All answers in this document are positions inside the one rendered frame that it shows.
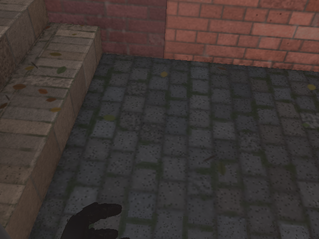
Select left robot hand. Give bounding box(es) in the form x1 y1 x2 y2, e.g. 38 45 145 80
60 202 130 239

